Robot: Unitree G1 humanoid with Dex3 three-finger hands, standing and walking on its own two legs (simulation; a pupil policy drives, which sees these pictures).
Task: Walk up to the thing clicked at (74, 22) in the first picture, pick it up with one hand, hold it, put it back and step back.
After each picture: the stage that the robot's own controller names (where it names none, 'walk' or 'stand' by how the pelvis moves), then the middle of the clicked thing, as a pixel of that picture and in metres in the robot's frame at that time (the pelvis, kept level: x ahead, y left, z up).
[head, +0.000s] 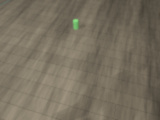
stand; (75, 24) +1.72 +0.13 -0.72
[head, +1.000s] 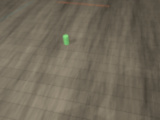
walk; (66, 39) +1.57 +0.34 -0.71
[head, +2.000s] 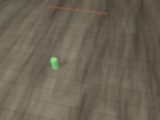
walk; (54, 63) +1.04 +0.39 -0.72
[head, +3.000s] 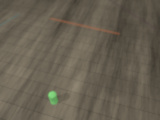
walk; (53, 98) +0.65 +0.31 -0.71
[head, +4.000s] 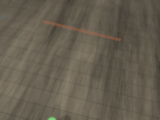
walk; out of the picture +0.40 +0.20 -0.70
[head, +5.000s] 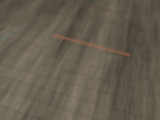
stand; out of the picture +0.33 +0.21 -0.71
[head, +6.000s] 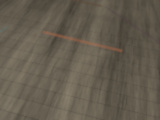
stand; out of the picture +0.31 +0.24 -0.71
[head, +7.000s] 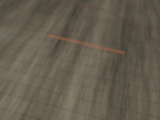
stand; out of the picture +0.34 +0.22 -0.73
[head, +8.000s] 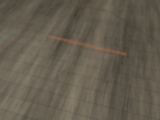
stand; out of the picture +0.33 +0.22 -0.73
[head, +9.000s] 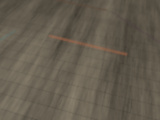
stand; out of the picture +0.32 +0.22 -0.73
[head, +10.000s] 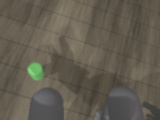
go down; (36, 71) +0.42 +0.21 -0.38
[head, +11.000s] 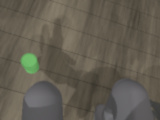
go down; (30, 64) +0.43 +0.21 -0.32
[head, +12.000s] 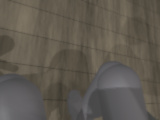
close in; out of the picture +0.42 +0.25 -0.23
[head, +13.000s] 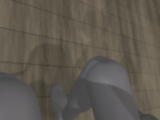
close; out of the picture +0.42 +0.26 -0.23
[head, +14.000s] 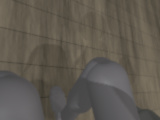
lift; out of the picture +0.39 +0.25 -0.23
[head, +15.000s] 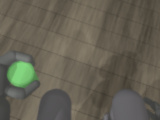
lift; (25, 78) +0.33 +0.21 -0.04
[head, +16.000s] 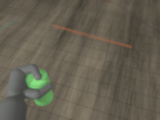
lift; (40, 88) +0.33 +0.16 +0.02
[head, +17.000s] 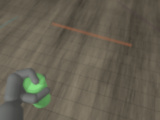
hold; (38, 91) +0.32 +0.17 +0.00
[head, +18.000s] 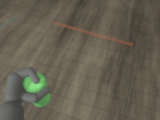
hold; (38, 90) +0.32 +0.18 +0.00
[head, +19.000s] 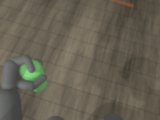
crouch; (34, 76) +0.37 +0.17 -0.06
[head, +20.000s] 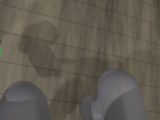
lower; out of the picture +0.46 +0.25 -0.14
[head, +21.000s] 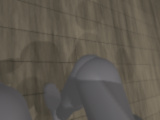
lower; out of the picture +0.44 +0.27 -0.24
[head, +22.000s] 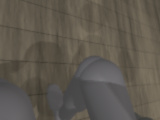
lower; out of the picture +0.43 +0.27 -0.23
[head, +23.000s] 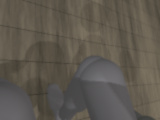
lower; out of the picture +0.43 +0.27 -0.23
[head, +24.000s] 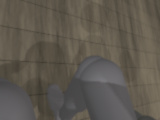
lower; out of the picture +0.43 +0.27 -0.23
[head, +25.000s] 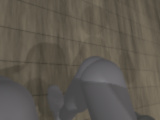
open; out of the picture +0.42 +0.25 -0.24
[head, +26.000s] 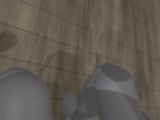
stand; out of the picture +0.43 +0.24 -0.24
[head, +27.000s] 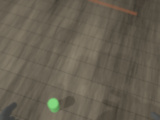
stand; (53, 105) +0.39 +0.17 -0.57
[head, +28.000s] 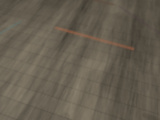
stand; out of the picture +0.38 +0.17 -0.67
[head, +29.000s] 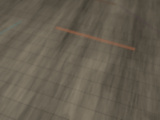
stand; out of the picture +0.36 +0.17 -0.67
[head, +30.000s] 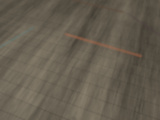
stand; out of the picture +0.38 +0.16 -0.72
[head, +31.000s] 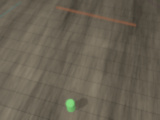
walk; (70, 105) +0.47 +0.12 -0.70
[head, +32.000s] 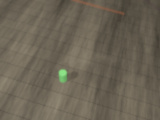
walk; (63, 76) +0.73 +0.14 -0.70
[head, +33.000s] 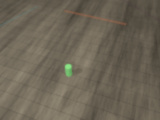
stand; (68, 70) +1.00 +0.22 -0.70
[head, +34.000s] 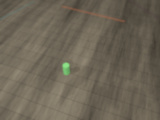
stand; (66, 68) +0.98 +0.20 -0.72
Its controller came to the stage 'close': yes
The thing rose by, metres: 0.71
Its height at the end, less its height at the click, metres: +0.00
